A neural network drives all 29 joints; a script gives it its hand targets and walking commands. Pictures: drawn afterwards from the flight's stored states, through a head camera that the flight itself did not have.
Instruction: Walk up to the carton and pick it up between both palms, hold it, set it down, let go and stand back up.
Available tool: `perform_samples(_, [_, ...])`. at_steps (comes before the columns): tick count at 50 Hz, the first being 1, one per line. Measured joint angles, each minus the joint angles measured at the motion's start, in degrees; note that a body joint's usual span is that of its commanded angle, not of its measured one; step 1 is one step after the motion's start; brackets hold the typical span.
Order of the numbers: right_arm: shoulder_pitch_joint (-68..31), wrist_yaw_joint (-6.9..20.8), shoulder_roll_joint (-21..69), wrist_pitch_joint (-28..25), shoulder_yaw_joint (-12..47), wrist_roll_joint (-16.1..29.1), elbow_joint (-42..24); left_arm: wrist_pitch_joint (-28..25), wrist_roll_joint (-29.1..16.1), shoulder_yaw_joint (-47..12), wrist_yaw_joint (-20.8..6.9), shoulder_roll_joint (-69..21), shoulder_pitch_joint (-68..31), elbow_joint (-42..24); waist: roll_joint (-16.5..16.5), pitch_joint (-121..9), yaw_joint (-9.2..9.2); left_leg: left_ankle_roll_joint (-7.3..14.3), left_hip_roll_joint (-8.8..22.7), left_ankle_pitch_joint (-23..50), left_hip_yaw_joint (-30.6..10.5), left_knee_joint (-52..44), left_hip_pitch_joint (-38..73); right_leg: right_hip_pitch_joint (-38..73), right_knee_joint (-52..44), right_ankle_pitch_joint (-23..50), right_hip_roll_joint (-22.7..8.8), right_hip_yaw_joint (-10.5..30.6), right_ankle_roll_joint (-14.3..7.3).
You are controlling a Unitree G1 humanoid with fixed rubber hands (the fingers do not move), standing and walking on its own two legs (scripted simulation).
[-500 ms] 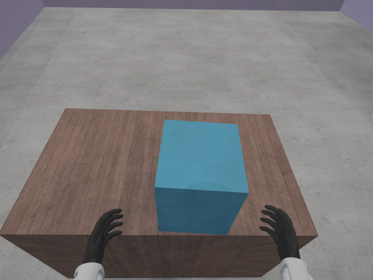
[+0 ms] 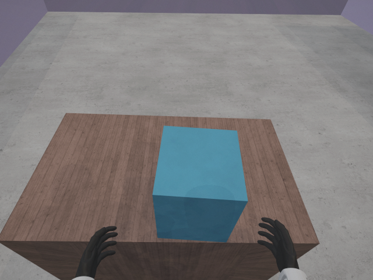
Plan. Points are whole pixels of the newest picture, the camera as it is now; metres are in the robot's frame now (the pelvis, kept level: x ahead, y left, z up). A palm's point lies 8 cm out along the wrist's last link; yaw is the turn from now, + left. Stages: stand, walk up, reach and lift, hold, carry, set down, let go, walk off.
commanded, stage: set down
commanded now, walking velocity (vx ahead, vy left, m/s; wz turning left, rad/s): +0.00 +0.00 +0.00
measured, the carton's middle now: (196, 185) +0.38 -0.01 -0.07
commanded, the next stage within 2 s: let go in 1.28 s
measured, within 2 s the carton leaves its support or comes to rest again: neither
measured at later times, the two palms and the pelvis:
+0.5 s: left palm (88, 272) +0.16 +0.22 -0.07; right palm (293, 264) +0.19 -0.23 -0.06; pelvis +0.02 +0.00 +0.00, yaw +0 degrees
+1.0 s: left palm (82, 272) +0.16 +0.23 -0.07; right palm (289, 268) +0.18 -0.22 -0.07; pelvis +0.02 +0.00 +0.00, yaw +0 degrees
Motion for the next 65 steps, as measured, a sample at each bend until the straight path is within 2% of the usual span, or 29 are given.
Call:
perform_samples(6, [0.8,0.0,-0.1,0.4,0.0,-0.5,-0.2,1.2,0.3,0.0,-0.4,0.2,2.6,-2.0,0.0,0.0,-0.10,-0.1,0.0,-0.2,0.0,-0.9,1.0,1.3,-1.5,0.2,0.0,0.0,-0.1])
perform_samples(26, [3.0,0.2,-2.6,2.7,0.0,-1.5,-0.2,5.0,2.3,0.6,-1.3,0.6,4.3,-2.7,0.5,0.0,-0.28,-0.4,0.0,0.0,0.0,-2.7,3.4,3.8,-3.7,0.5,0.0,0.0,-0.3])
perform_samples(41, [3.0,0.0,-2.1,7.2,0.0,-4.8,-0.3,13.0,4.0,2.6,-2.1,1.4,3.7,-3.2,0.6,0.0,0.13,-0.4,0.0,0.0,0.0,-3.3,3.9,4.5,-4.5,0.7,0.0,0.0,-0.3])
perform_samples(54, [3.1,-0.1,-1.7,9.9,0.0,-7.3,-0.5,18.7,5.4,3.5,-2.6,1.6,2.3,-4.3,0.7,0.0,-1.18,-0.4,0.0,0.1,0.0,-3.4,4.3,4.9,-4.7,0.9,0.0,0.0,-0.2])
perform_samples(65, [3.1,0.0,-2.1,12.0,0.0,-8.5,-0.5,23.0,6.0,3.6,-2.6,1.6,1.6,-4.6,0.9,0.0,-1.03,-0.4,0.0,0.2,0.0,-3.3,4.4,4.9,-4.5,0.9,0.0,0.0,-0.2])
